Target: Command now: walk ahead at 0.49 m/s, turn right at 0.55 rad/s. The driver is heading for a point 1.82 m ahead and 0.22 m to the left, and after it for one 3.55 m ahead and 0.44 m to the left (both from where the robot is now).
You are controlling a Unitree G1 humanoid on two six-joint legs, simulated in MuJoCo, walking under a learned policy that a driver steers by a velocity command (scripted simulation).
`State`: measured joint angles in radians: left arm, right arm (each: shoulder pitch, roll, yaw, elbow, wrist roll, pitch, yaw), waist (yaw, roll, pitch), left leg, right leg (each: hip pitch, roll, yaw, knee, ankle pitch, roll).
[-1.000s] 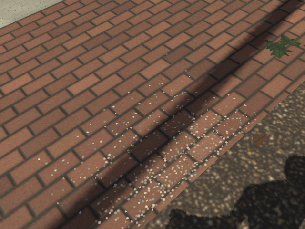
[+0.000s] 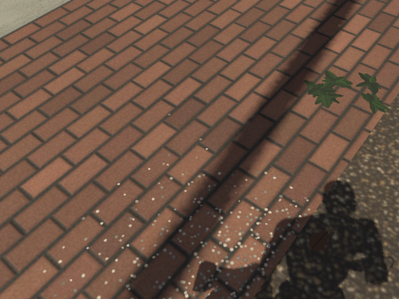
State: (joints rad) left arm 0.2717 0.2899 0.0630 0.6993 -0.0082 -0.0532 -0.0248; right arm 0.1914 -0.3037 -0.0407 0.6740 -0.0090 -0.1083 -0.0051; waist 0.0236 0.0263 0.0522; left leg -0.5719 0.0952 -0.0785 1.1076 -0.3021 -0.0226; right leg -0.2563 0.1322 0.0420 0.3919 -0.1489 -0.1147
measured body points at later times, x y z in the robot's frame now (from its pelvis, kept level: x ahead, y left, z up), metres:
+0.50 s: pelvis +0.29 +0.06 +0.01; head +0.32 +0.07 +0.45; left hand +0.46 +0.32 -0.10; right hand +0.35 -0.21 -0.10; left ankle +0.31 +0.14 -0.74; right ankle +0.30 -0.09 -0.67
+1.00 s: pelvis +0.55 +0.02 +0.00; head +0.58 +0.02 +0.45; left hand +0.56 +0.31 -0.10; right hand +0.76 -0.22 -0.10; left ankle +0.57 +0.18 -0.66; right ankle +0.56 -0.09 -0.74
